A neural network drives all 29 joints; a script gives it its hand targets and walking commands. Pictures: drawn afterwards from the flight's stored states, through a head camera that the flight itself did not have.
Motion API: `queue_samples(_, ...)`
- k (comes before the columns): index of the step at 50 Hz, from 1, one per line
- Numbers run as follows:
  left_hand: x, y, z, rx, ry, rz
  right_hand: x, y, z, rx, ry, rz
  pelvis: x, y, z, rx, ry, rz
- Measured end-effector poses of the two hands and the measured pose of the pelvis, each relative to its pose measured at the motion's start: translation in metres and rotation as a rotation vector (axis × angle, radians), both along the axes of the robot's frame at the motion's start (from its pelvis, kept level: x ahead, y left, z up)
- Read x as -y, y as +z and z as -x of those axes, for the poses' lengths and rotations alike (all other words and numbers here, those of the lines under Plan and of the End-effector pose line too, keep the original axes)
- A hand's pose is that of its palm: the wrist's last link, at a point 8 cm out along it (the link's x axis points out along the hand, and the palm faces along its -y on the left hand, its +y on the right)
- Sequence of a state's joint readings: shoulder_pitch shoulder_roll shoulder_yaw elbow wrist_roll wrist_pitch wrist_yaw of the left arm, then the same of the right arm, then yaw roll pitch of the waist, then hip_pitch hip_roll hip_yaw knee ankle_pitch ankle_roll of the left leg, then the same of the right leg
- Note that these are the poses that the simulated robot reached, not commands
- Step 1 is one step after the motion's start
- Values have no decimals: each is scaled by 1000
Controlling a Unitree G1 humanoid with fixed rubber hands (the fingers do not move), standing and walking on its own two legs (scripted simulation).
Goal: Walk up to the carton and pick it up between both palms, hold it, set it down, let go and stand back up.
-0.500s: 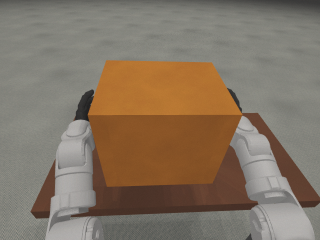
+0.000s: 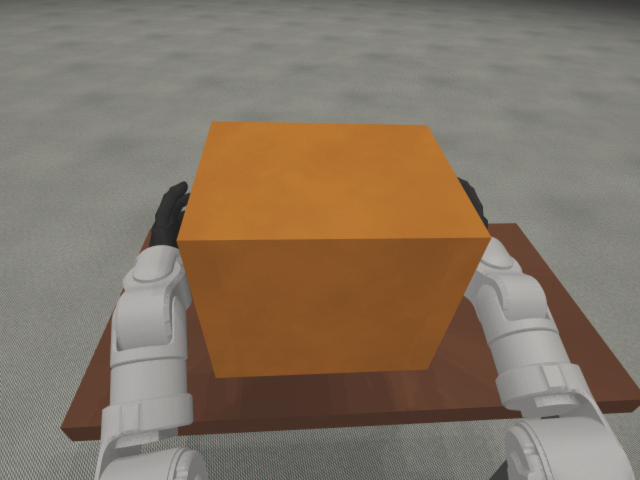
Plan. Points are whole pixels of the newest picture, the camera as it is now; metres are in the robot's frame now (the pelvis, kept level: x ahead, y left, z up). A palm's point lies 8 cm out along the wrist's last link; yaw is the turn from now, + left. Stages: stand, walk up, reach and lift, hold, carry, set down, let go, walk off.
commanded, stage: hold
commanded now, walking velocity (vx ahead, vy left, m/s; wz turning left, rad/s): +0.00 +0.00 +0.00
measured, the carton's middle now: (323, 249) +0.37 +0.00 +0.16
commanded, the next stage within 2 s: set down in 0.82 s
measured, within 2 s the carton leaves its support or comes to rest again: neither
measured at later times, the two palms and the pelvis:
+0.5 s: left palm (170, 248) +0.35 +0.18 +0.18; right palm (469, 237) +0.36 -0.18 +0.18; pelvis +0.00 +0.00 +0.00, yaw +0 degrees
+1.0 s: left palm (168, 242) +0.36 +0.18 +0.18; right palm (468, 235) +0.36 -0.18 +0.18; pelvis +0.00 +0.00 +0.00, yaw +1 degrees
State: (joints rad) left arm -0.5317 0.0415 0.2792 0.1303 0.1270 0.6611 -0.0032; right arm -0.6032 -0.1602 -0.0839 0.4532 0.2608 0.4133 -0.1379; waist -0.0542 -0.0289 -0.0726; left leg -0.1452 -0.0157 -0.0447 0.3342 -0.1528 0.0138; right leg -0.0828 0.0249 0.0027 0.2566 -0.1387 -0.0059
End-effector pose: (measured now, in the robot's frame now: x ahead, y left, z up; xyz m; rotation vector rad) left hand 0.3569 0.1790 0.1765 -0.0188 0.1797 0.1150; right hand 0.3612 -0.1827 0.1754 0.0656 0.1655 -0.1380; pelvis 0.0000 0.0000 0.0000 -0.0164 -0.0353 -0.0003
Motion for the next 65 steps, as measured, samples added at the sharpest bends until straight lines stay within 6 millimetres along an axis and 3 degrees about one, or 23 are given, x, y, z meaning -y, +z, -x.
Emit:
queue_samples(42, -1, 3, 0, -8, 1, 4, 0, 3, 0, -7, -1, 0, 2, 0, 6, -4, 3, -2)
queue_samples(50, -1, 8, -2, 56, -3, 6, 0, 6, 0, 60, 2, 7, 2, 0, 5, 25, 9, -2)
queue_samples(55, -3, 1, -6, 64, -6, -9, -2, -5, -5, 79, 15, 40, 3, 0, 3, 48, 6, -9)
queue_samples(65, -9, -37, -12, 31, 6, -29, -8, -51, -14, 57, 26, 61, 7, 0, -8, 29, 28, -6)
